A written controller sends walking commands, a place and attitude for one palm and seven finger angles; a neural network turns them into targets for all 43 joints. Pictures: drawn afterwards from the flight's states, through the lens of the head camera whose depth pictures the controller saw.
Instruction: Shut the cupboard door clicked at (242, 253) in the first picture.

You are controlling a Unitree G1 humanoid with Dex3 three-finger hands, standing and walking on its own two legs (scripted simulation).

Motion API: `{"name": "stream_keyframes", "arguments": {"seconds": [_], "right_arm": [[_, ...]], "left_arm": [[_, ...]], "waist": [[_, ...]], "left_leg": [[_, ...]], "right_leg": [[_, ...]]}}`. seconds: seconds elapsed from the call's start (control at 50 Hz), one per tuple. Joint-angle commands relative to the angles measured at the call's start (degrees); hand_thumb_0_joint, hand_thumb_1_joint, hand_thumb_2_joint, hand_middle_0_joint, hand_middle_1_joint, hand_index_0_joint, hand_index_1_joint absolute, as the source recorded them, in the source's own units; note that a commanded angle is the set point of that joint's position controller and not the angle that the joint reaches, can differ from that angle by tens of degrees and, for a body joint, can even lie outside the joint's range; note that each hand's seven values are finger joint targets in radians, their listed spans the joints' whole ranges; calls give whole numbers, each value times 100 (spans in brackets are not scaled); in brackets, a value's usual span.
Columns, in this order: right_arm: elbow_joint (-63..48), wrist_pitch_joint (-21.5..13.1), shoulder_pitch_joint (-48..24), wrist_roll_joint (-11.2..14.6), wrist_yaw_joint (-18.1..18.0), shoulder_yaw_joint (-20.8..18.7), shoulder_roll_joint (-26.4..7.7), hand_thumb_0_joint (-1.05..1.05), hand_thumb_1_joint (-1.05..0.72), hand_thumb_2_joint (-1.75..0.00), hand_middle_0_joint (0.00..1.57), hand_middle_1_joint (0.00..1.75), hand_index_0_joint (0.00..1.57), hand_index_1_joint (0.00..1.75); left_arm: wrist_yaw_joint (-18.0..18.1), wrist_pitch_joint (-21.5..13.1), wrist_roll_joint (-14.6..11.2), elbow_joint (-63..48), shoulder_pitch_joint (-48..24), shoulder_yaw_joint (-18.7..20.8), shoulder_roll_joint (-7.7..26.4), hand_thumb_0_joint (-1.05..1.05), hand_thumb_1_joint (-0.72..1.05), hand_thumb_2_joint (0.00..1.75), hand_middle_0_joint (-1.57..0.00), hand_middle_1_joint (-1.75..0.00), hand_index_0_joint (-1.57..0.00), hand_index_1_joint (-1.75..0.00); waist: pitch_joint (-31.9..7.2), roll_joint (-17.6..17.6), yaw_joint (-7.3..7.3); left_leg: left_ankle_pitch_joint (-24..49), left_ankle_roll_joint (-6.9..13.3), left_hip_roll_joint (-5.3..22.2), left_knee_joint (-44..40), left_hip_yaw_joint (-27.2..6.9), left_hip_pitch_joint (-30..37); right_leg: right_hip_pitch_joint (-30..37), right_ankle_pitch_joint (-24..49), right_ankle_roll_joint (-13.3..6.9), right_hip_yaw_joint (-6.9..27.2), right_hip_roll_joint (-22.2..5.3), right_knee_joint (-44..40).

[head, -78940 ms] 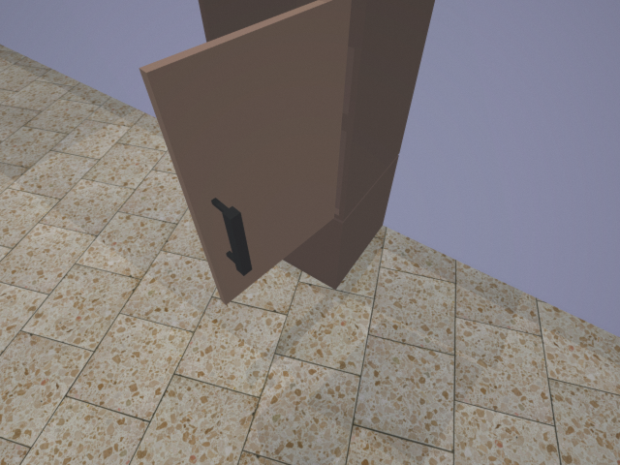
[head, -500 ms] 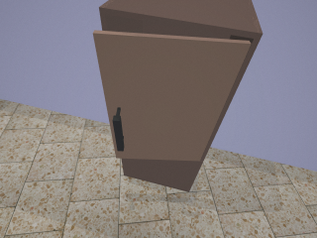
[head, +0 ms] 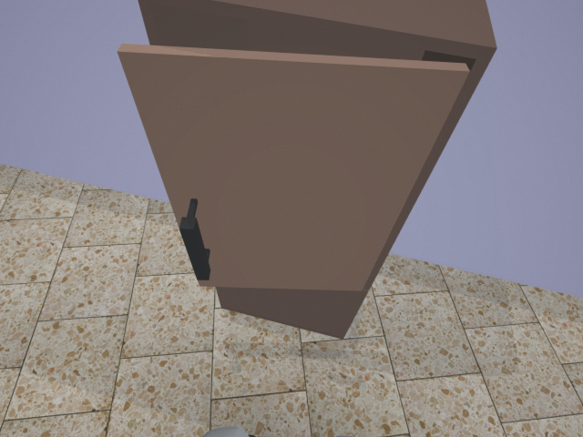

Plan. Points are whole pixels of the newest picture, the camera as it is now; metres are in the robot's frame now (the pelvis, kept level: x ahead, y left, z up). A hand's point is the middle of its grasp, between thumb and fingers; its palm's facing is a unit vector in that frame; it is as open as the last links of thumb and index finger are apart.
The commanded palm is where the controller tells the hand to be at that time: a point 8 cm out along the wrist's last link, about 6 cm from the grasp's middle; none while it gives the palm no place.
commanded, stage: come to a stop and stand still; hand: left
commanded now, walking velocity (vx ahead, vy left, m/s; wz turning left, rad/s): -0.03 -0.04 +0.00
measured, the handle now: (198, 241) +0.43 +0.20 -0.09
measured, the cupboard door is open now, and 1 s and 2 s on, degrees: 13 13 13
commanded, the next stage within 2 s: look again from close up in 0.58 s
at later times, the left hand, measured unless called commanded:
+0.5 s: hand out of the picture -0.02 +0.13 -0.17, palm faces +0.07 -0.98 -0.18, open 7.3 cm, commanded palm none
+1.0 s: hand out of the picture -0.03 +0.17 -0.16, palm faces +0.04 -0.97 -0.24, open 7.4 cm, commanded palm none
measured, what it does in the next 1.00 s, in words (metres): steps on the spot: right foot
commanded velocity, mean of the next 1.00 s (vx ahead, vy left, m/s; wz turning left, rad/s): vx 0.00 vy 0.00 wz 0.00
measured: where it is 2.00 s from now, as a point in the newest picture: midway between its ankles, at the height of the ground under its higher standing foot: outside the picture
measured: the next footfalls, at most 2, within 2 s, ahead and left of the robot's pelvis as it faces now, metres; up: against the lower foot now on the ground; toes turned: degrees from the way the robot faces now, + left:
right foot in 0.16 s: +0.01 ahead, -0.15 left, +0.00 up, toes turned -1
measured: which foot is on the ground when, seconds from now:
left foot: down 0.00-1.00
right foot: up 0.00-0.14, down 0.16-1.00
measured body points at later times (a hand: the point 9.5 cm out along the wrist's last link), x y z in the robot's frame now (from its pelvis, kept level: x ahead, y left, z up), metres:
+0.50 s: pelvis -0.04 -0.04 +0.01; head -0.03 -0.03 +0.46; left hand -0.03 +0.18 -0.15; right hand -0.02 -0.27 -0.14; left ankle +0.00 +0.08 -0.73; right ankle -0.03 -0.15 -0.73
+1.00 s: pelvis -0.03 -0.02 +0.01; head -0.02 -0.03 +0.46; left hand -0.03 +0.22 -0.14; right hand -0.03 -0.23 -0.16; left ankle +0.00 +0.08 -0.73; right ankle -0.03 -0.15 -0.73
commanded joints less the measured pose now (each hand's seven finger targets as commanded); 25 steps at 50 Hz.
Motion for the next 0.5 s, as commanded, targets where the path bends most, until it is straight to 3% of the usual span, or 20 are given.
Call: {"name": "stream_keyframes", "arguments": {"seconds": [0.0, 0.06, 0.1, 0.12, 0.14, 0.16, 0.18, 0.2, 0.24, 0.26, 0.3, 0.32, 0.36, 0.48], "right_arm": [[-288, 40, 325, -35, 36, -253, -1010, 0, -90, -90, 20, 30, 20, 30], [-345, 100, 219, -64, 107, -290, -999, 0, -90, -90, 20, 30, 20, 30], [-377, 160, 174, -46, 160, -307, -968, 0, -90, -90, 20, 30, 20, 30], [-429, 190, 212, -12, 191, -292, -785, 0, -90, -90, 20, 30, 20, 30], [-499, 237, 269, 28, 223, -229, -469, 0, -90, -90, 20, 30, 20, 30], [-519, 281, 363, 5, 265, -230, -451, 0, -90, -90, 20, 30, 20, 30], [-444, 305, 291, -26, 272, -245, -488, 0, -90, -90, 20, 30, 20, 30], [-365, 286, 401, -31, 270, -231, -484, 0, -90, -90, 20, 30, 20, 30], [-177, 217, 707, -10, 254, -183, -407, 0, -90, -90, 20, 30, 20, 30], [-119, 163, 808, -1, 245, -148, -409, 0, -90, -90, 20, 30, 20, 30], [-35, 28, 762, -9, 201, -80, -588, 0, -90, -90, 20, 30, 20, 30], [-14, 8, 660, -13, 175, -52, -678, 0, -90, -90, 20, 30, 20, 30], [108, -34, 603, -2, 166, -8, -653, 0, -90, -90, 20, 30, 20, 30], [392, 5, 932, -1, 162, 33, -541, 0, -90, -90, 20, 30, 20, 30]], "left_arm": [[-16, 40, 14, -309, 607, 130, 242, 0, 90, 90, -20, -30, -20, -30], [-61, 14, 62, -324, 671, 114, 218, 0, 90, 90, -20, -30, -20, -30], [-67, -30, 82, -279, 893, 134, 326, 0, 90, 90, -20, -30, -20, -30], [-53, -74, 110, -321, 879, 143, 526, 0, 90, 90, -20, -30, -20, -30], [-43, -125, 140, -466, 577, 151, 890, 0, 90, 90, -20, -30, -20, -30], [-69, -105, 108, -645, 159, 170, 1211, 0, 90, 90, -20, -30, -20, -30], [-57, -153, 85, -760, -170, 196, 1228, 0, 90, 90, -20, -30, -20, -30], [-55, -177, 69, -770, -351, 173, 1147, 0, 90, 90, -20, -30, -20, -30], [-72, -211, 50, -706, -378, 130, 1051, 0, 90, 90, -20, -30, -20, -30], [-89, -220, 39, -657, -299, 114, 1031, 0, 90, 90, -20, -30, -20, -30], [-112, -232, -14, -527, -14, 71, 891, 0, 90, 90, -20, -30, -20, -30], [-115, -232, -19, -478, 96, 53, 806, 0, 90, 90, -20, -30, -20, -30], [-119, -207, -27, -283, 189, 53, 829, 0, 90, 90, -20, -30, -20, -30], [-135, -230, -35, -3, 241, 14, 814, 0, 90, 90, -20, -30, -20, -30]], "waist": [[-1055, 919, 66], [-897, 891, 119], [-757, 624, 224], [-534, 72, 216], [-287, -791, 48], [-248, -876, -92], [-241, -1079, -76], [-188, -1061, -153], [-358, -777, -257], [-413, -535, -242], [-560, 116, -44], [-464, 196, 54], [-468, 606, 122], [-290, 242, 37]], "left_leg": [[3208, 969, 1707, -1036, -1447, 501], [1134, 735, 1488, -1222, -1455, 18], [-435, 375, 1193, -1066, -1370, -470], [-1055, 68, 754, -648, -1152, -714], [-1308, -279, 228, -79, -758, -716], [-1149, -400, 59, 415, -563, -66], [-993, -388, 75, 963, -641, 163], [-832, -358, 97, 1110, -716, 152], [-449, -382, 116, 549, -638, 430], [-135, -388, 144, 24, -644, 569], [819, -279, 529, -734, -1054, 695], [736, -248, 675, -882, -1169, 498], [600, -246, 645, -1055, -1224, 239], [-164, -363, 463, -1105, -1022, 317]], "right_leg": [[136, 303, 60, -1, -160, -112], [511, 676, 29, -218, -119, -1008], [1021, 1277, 9, -293, -112, -2151], [993, 1299, -111, 196, -399, -3006], [326, 733, -492, 1313, -1277, -3707], [-624, -2, -841, 1674, -1850, -4199], [-957, 200, -876, 1713, -1695, -4266], [-830, 896, -849, 1413, -1513, -4059], [-493, 1883, -725, 918, -1228, -3558], [-325, 2065, -589, 765, -1089, -3286], [78, 2152, -256, 472, -654, -2929], [264, 1975, -177, 474, -544, -3050], [669, 1954, -126, 390, -531, -3100], [507, 1159, -199, 489, -621, -3646]]}}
